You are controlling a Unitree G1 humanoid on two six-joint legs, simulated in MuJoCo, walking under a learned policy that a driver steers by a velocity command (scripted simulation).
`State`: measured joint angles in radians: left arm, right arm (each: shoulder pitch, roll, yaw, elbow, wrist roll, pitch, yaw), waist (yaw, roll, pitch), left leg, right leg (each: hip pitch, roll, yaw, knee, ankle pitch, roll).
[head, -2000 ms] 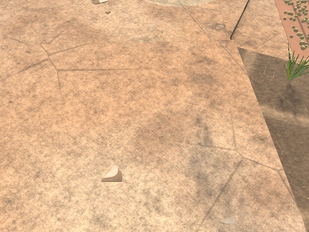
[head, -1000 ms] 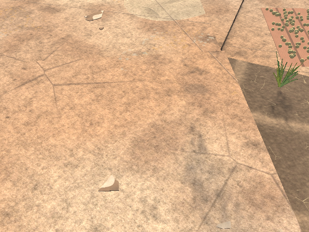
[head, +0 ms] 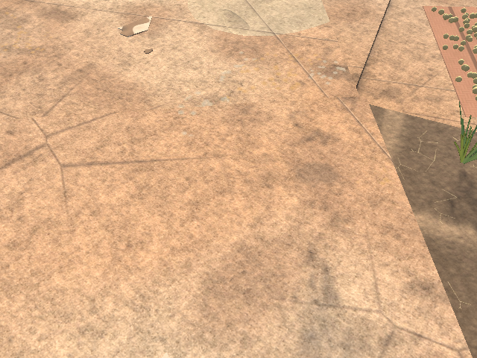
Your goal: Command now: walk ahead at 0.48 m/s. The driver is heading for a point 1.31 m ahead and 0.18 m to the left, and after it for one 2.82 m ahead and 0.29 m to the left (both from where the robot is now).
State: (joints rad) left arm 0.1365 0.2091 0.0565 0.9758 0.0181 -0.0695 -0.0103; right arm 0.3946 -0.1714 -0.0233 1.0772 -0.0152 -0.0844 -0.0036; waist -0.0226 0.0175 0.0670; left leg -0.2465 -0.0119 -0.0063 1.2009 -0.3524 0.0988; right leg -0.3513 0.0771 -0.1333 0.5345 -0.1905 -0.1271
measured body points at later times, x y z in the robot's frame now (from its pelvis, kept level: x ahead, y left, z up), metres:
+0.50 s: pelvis +0.29 +0.04 +0.00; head +0.33 +0.04 +0.44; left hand +0.21 +0.27 -0.15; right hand +0.45 -0.19 -0.12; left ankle +0.38 +0.10 -0.73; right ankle +0.09 -0.05 -0.66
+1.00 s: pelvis +0.57 +0.01 +0.00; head +0.60 +0.00 +0.44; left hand +0.77 +0.22 -0.11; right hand +0.46 -0.21 -0.15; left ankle +0.39 +0.10 -0.72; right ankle +0.69 -0.07 -0.73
